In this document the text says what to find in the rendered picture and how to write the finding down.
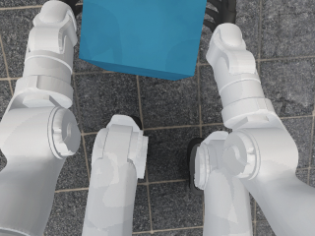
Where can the carton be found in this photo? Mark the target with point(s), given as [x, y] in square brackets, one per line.
[151, 38]

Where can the right robot thigh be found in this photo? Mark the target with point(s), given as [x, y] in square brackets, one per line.
[226, 200]

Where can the left robot foot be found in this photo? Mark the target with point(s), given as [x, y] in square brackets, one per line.
[137, 121]

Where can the right robot hand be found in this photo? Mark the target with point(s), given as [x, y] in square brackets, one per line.
[226, 13]

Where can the right robot upper arm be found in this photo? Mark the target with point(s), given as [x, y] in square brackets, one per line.
[265, 161]

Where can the left robot upper arm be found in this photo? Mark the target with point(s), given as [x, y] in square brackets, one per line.
[36, 142]

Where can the left robot hand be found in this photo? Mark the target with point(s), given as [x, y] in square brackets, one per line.
[72, 3]

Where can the robot left forearm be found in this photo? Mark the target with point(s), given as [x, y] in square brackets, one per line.
[46, 79]

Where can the robot right forearm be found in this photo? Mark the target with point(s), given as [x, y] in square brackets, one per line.
[244, 104]

